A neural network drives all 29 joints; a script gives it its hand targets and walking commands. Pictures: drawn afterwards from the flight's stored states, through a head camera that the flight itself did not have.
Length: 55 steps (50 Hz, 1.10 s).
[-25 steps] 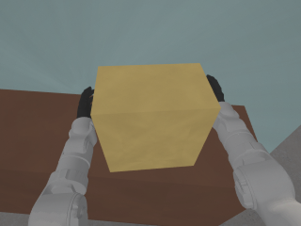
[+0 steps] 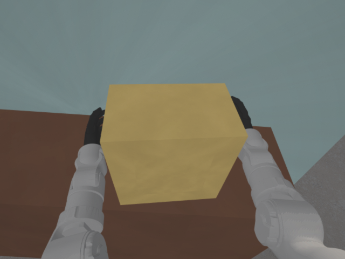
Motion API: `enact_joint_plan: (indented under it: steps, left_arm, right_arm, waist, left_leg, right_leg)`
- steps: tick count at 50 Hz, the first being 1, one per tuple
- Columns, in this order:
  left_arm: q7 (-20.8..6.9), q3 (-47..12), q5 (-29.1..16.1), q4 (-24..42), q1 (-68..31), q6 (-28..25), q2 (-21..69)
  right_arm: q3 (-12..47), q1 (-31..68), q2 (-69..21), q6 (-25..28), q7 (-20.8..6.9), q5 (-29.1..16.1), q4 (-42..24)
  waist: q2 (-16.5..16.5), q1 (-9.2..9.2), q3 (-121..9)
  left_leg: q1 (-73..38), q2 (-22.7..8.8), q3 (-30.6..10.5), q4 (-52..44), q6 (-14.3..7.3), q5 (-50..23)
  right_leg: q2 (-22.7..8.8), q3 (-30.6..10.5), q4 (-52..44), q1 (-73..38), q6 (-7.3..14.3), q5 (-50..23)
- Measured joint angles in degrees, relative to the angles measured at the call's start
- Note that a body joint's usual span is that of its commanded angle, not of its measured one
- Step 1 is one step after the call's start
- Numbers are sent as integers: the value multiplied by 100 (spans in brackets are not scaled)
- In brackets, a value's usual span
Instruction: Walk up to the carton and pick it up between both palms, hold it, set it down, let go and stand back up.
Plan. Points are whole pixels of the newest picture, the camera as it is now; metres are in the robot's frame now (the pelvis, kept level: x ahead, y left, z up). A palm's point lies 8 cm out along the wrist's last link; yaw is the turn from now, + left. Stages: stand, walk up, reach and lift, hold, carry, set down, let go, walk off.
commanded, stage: reach and lift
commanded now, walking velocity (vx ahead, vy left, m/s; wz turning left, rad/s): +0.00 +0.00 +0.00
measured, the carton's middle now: (169, 148) +0.39 +0.05 +0.05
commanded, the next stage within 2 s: none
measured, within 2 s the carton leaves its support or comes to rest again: leaves its support in 0.54 s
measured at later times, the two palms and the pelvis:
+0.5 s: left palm (90, 143) +0.35 +0.23 +0.09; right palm (240, 130) +0.43 -0.12 +0.11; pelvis +0.00 +0.00 +0.00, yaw +2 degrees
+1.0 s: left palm (83, 126) +0.35 +0.23 +0.15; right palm (251, 120) +0.41 -0.13 +0.16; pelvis -0.01 +0.00 +0.00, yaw +3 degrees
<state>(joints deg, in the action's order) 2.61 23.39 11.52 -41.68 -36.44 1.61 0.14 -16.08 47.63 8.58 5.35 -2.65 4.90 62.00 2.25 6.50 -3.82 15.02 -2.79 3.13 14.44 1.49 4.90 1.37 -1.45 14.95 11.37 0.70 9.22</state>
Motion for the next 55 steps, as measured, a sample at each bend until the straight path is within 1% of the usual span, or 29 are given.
enact_joint_plan:
  steps: [6, 11, 18, 23, 33, 42, 48, 55]
  left_arm:
    - [37, -139, -5, 289, 119, 198, -1]
    - [50, -219, -39, 437, 188, 289, -32]
    - [81, -316, -137, 570, 284, 312, -84]
    - [91, -433, -271, 673, 328, 435, -167]
    - [123, -707, -523, 986, 245, 984, -359]
    - [54, -671, -362, 1116, -77, 1632, -416]
    - [24, -664, -247, 1399, -94, 2012, -411]
    - [14, -730, -235, 1831, -6, 2436, -460]
  right_arm:
    - [68, -68, -1, -22, -19, -110, -78]
    - [181, -110, -8, -34, 17, -192, -160]
    - [375, -189, -22, 4, 106, -304, -293]
    - [533, -270, -38, -39, 210, -424, -408]
    - [735, -397, -29, -450, 364, -765, -842]
    - [647, -148, 13, -960, 366, -857, -875]
    - [727, -58, 53, -1171, 365, -1013, -902]
    - [942, -60, 89, -1428, 427, -1271, -1106]
  waist:
    - [43, -14, 2]
    - [46, -54, -14]
    - [25, -106, -33]
    - [5, -152, -26]
    - [-41, -263, -75]
    - [30, -376, -64]
    - [63, -443, -24]
    - [67, -551, 15]
  left_leg:
    - [-10, -8, 23, 10, 0, 22]
    - [26, -16, 10, 23, 6, 23]
    - [69, -24, -32, 25, 18, -5]
    - [73, -20, -92, 13, 26, -43]
    - [65, 13, -195, 16, 12, -118]
    - [-205, 55, -170, -48, -18, -152]
    - [-370, 79, -159, -39, -34, -124]
    - [-455, 102, -202, 6, -44, -90]
  right_leg:
    - [-1, 11, -39, -31, 3, -4]
    - [2, 50, -57, -19, 10, -9]
    - [6, 127, -67, -6, 24, -20]
    - [3, 206, -88, -34, 33, -38]
    - [-22, 328, -92, -91, 26, -74]
    - [-67, 314, -45, -307, 2, -50]
    - [-92, 309, -20, -465, -15, -16]
    - [-110, 349, -18, -589, -26, 12]
